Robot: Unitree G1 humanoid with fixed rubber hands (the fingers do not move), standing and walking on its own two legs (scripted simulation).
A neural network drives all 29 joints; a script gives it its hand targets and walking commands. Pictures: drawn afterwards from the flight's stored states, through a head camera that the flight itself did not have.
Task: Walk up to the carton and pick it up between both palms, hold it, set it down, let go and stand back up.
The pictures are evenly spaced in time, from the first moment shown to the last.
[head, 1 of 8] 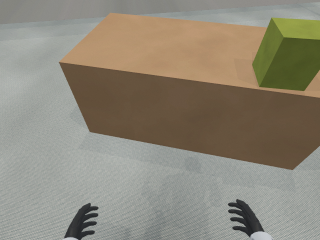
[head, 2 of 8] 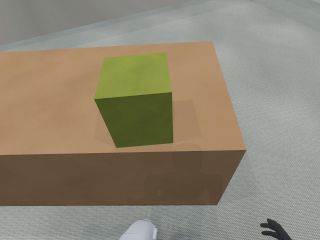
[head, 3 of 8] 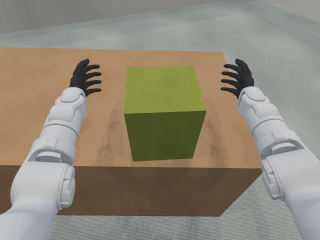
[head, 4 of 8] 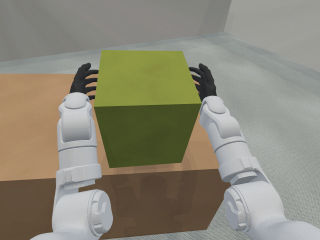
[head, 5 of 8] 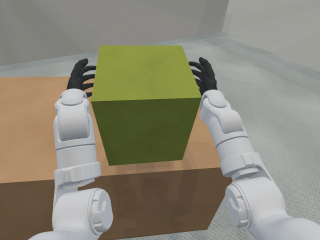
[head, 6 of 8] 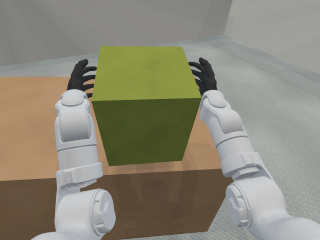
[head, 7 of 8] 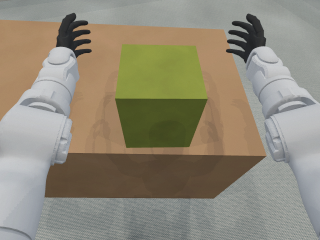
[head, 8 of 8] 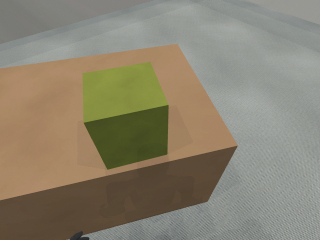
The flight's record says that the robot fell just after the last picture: no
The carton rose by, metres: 0.20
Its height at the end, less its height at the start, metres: +0.00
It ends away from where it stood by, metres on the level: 0.00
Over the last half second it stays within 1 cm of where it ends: yes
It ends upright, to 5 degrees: yes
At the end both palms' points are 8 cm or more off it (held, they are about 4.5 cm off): yes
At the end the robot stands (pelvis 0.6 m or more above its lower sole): yes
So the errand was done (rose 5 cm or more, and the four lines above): yes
